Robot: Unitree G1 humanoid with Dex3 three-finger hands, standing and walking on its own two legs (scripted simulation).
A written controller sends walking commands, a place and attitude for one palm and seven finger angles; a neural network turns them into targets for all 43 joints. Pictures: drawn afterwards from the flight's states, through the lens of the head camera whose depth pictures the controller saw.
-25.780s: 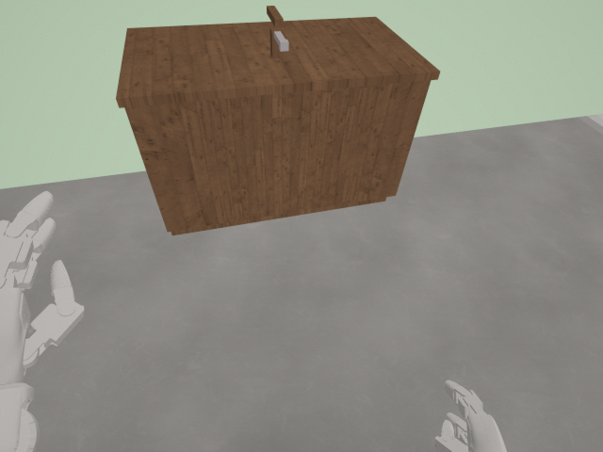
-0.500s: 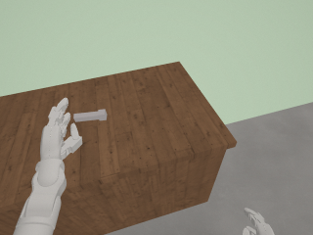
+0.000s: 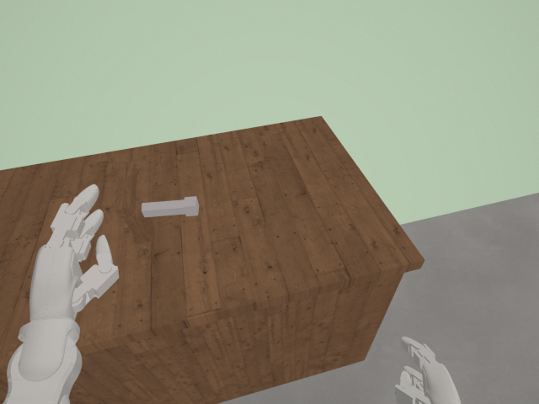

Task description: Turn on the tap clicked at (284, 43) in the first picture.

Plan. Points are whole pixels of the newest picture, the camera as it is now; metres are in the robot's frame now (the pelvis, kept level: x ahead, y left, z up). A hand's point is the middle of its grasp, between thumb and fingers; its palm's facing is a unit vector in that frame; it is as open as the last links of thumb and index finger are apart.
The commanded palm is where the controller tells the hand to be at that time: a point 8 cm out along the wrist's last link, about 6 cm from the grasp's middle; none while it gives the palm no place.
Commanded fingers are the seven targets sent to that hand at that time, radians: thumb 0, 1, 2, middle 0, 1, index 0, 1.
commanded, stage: draw the hand back beside the body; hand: left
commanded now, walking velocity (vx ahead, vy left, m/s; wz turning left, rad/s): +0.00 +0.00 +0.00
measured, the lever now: (191, 206) +0.46 +0.23 +0.01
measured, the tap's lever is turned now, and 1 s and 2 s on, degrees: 80 80 80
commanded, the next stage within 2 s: step back with the hand held close in 0.48 s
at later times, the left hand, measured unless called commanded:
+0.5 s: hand (85, 292) +0.19 +0.24 +0.15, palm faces +0.39 -0.86 -0.33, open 7.4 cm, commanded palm +0.15 +0.29 +0.16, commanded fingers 0.00 0.90 0.90 -0.20 -0.30 -0.20 -0.30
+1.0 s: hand (86, 317) +0.17 +0.23 +0.14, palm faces +0.26 -0.85 -0.46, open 7.4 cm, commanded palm +0.12 +0.28 +0.17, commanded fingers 0.00 0.90 0.90 -0.20 -0.30 -0.20 -0.30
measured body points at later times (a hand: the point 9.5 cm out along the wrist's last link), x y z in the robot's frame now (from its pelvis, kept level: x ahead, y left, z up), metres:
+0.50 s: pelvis -0.01 +0.00 +0.00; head -0.03 -0.02 +0.45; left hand +0.16 +0.29 +0.17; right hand +0.19 -0.21 -0.09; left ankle -0.02 +0.09 -0.75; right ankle +0.00 -0.07 -0.75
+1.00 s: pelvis -0.05 +0.01 -0.01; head -0.02 -0.01 +0.44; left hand +0.15 +0.28 +0.16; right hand +0.13 -0.24 -0.09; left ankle -0.02 +0.09 -0.75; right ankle +0.00 -0.07 -0.75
